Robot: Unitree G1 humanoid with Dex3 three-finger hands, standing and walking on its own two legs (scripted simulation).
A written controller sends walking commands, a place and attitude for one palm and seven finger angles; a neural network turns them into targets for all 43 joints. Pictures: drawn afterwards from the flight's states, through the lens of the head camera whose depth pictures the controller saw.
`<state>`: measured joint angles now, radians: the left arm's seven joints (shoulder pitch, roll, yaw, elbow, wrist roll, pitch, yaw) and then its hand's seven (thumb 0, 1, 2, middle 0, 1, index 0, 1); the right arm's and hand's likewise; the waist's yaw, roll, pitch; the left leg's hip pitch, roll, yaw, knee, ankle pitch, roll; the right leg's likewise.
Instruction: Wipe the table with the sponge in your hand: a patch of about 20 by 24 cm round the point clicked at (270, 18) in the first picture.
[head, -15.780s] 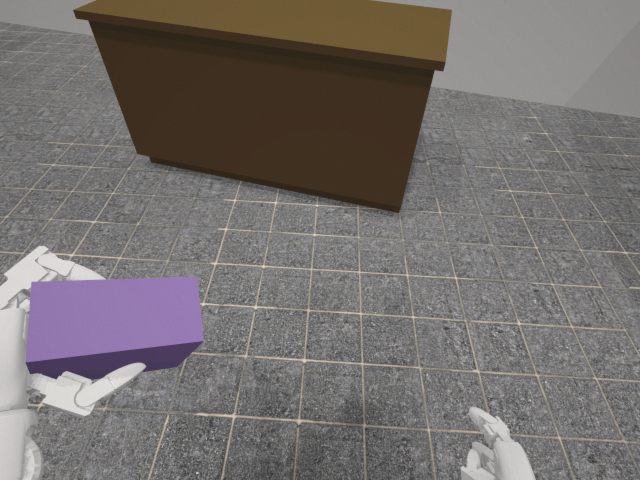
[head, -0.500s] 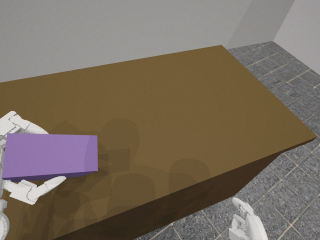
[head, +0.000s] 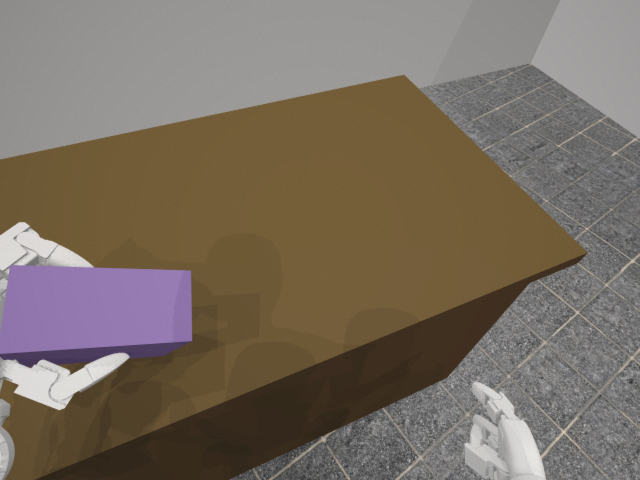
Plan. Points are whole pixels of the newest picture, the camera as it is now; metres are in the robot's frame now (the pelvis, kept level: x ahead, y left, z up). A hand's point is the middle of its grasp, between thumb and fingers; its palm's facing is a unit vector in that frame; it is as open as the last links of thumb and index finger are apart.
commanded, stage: come to a stop and stand still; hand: left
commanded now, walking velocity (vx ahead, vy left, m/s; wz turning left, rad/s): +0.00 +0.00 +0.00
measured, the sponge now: (128, 318) +0.23 +0.20 +0.14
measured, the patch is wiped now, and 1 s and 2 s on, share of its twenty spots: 0.00 0.00 0.00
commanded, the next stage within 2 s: look again from close up in 1.12 s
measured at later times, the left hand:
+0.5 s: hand (65, 303) +0.24 +0.26 +0.15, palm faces +0.33 -0.84 -0.42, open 10.4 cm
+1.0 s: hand out of the picture +0.22 +0.32 +0.15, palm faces +0.34 -0.86 -0.38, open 10.4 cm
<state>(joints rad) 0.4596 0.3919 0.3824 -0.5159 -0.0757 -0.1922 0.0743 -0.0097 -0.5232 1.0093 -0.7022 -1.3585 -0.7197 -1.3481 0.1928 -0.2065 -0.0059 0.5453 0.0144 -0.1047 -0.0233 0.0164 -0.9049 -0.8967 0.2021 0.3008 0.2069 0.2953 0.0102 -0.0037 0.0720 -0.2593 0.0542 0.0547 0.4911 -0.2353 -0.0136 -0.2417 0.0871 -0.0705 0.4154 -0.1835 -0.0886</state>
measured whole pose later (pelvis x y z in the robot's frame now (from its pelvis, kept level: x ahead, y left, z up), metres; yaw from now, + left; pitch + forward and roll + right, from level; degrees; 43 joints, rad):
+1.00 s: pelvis +0.00 +0.08 +0.01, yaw +0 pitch -1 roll -1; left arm 0.45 0.36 0.33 -0.48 -0.03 -0.17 0.10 -0.01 -0.52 1.01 -0.70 -1.36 -0.72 -1.35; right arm 0.22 -0.17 0.04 0.57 0.01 -0.10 -0.03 0.02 -0.90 -0.90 0.20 0.30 0.21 0.30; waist 0.02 -0.03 0.07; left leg -0.17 -0.09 0.02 0.38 -0.19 0.08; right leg -0.18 -0.02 -0.02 0.36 -0.16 0.02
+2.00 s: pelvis -0.04 +0.03 +0.00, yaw +3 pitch -1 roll +0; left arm 0.43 0.41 0.35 -0.40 -0.12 -0.24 0.09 -0.01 -0.52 1.01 -0.70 -1.35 -0.72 -1.34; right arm 0.21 -0.21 0.03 0.59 0.05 -0.16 -0.01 0.02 -0.91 -0.90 0.20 0.30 0.20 0.30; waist 0.02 -0.03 0.04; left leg -0.30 -0.06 -0.04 0.48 -0.17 0.03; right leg -0.29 0.01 -0.05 0.50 -0.19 -0.04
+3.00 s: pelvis -0.03 +0.06 +0.00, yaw +2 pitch +0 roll -1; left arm 0.44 0.39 0.30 -0.35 -0.04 -0.21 0.09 -0.01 -0.52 1.02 -0.70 -1.35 -0.72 -1.34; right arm 0.28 -0.23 0.04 0.62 0.01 -0.16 0.00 0.02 -0.91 -0.90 0.20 0.30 0.21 0.30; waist 0.01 -0.06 0.03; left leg -0.32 -0.03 0.05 0.52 -0.21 0.06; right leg -0.31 0.01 -0.03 0.51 -0.20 -0.01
